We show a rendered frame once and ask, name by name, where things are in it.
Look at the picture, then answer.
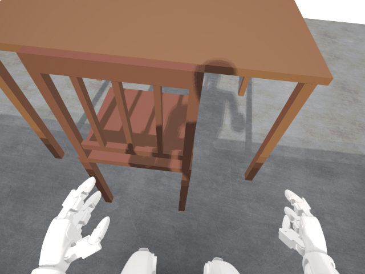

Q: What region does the right robot forearm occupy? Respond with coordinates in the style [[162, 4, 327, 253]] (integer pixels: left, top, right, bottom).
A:
[[302, 252, 339, 274]]

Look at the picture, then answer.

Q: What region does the table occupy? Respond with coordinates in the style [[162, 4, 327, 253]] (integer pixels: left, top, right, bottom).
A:
[[0, 0, 333, 181]]

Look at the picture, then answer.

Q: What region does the left robot hand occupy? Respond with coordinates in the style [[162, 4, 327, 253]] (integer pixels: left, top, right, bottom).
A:
[[39, 177, 110, 272]]

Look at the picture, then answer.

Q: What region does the chair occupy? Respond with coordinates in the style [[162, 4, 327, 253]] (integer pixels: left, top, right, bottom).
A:
[[16, 46, 205, 211]]

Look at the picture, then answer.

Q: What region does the robot right thigh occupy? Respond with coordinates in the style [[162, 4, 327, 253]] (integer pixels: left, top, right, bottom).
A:
[[204, 260, 240, 274]]

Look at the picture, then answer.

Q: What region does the right robot hand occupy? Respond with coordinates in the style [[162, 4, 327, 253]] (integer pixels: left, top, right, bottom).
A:
[[279, 190, 327, 257]]

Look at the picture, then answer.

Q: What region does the robot left thigh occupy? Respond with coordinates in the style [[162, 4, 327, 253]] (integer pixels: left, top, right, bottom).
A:
[[121, 251, 157, 274]]

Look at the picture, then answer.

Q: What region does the robot thigh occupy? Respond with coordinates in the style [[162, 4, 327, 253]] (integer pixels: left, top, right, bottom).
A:
[[204, 260, 240, 274], [121, 251, 157, 274]]

